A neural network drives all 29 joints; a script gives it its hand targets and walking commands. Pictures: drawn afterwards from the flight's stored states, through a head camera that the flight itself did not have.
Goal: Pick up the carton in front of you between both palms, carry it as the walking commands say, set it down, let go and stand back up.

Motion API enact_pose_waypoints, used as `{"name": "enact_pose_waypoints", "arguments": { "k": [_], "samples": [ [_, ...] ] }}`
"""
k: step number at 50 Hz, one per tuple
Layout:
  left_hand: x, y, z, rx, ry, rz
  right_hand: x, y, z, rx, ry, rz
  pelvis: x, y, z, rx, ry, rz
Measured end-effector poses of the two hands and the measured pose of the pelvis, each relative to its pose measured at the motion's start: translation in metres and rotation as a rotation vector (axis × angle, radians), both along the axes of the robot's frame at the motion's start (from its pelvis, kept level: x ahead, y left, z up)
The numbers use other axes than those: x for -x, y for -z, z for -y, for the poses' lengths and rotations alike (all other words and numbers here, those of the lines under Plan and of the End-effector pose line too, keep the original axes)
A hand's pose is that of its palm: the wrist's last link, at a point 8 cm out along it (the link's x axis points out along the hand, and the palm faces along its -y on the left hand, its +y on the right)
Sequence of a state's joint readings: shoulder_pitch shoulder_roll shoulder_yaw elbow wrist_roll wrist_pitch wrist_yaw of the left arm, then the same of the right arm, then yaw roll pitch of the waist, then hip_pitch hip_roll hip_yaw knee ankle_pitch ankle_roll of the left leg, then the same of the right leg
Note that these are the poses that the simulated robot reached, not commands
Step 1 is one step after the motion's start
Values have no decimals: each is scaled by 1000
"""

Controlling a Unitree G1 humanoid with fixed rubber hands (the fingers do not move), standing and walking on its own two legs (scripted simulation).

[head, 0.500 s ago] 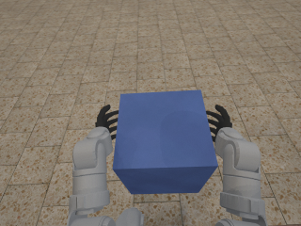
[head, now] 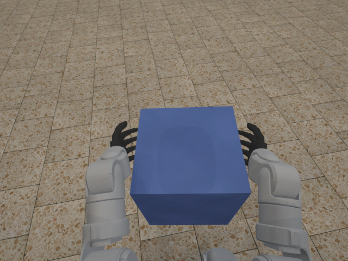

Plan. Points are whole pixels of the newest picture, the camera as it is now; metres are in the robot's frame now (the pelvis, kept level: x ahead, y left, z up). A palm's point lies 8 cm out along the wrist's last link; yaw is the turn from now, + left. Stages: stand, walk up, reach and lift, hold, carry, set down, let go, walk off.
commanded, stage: carry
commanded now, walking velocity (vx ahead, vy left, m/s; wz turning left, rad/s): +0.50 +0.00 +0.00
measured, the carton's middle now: (187, 171) +0.32 -0.02 +0.00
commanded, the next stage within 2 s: none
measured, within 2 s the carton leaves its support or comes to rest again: neither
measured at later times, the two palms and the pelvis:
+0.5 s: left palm (132, 80) +0.56 +0.12 +0.10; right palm (236, 74) +0.58 -0.18 +0.09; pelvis +0.32 -0.05 +0.01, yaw +3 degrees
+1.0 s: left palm (127, 32) +0.86 +0.17 +0.09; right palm (207, 30) +0.84 -0.13 +0.09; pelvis +0.62 +0.03 +0.01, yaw -1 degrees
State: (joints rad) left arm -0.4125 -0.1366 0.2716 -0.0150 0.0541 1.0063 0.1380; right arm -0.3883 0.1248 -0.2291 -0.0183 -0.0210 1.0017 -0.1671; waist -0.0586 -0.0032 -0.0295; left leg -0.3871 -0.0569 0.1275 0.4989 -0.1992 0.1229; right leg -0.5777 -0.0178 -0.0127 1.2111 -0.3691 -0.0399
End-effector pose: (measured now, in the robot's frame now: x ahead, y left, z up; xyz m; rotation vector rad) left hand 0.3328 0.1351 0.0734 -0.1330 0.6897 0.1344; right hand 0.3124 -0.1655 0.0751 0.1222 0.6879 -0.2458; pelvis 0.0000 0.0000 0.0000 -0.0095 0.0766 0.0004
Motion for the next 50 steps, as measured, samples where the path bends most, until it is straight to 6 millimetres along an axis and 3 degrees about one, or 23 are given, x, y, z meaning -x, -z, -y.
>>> {"name": "enact_pose_waypoints", "arguments": {
  "k": [6, 11, 18, 22, 27, 35, 42, 46, 50],
  "samples": [
    [-64, -15, -4, -11, -21, 57, -72, -19, -3, 5, -18, 57, -65, -11, 2, 12, -7, -15],
    [-117, -29, -5, -5, -46, 108, -137, -33, -4, 1, -56, 107, -133, -12, 13, 14, -11, -21],
    [-189, -23, 9, -41, -77, 122, -220, -18, 9, -8, -109, 123, -243, 9, 37, 15, -42, -3],
    [-212, -17, 13, -67, -84, 35, -248, -10, 12, -2, -143, 38, -286, -2, 44, 2, -55, -1],
    [-245, -30, 13, -82, -90, 19, -286, -22, 13, 3, -164, 23, -342, -16, 46, -21, -50, -1],
    [-335, -47, 3, -79, -56, 88, -366, -41, 3, 14, -128, 90, -445, -14, 27, -23, -38, 13],
    [-439, -17, -30, -43, -38, 81, -464, -21, -30, 56, -117, 79, -546, 13, -7, -30, -2, 32],
    [-487, -7, -35, -42, 2, -14, -500, -9, -35, 52, -80, -18, -584, 3, -20, -13, 18, 22],
    [-530, -13, -33, -40, 44, -30, -532, -16, -34, 53, -44, -36, -623, -12, -26, 2, 17, 13]
  ]
}}
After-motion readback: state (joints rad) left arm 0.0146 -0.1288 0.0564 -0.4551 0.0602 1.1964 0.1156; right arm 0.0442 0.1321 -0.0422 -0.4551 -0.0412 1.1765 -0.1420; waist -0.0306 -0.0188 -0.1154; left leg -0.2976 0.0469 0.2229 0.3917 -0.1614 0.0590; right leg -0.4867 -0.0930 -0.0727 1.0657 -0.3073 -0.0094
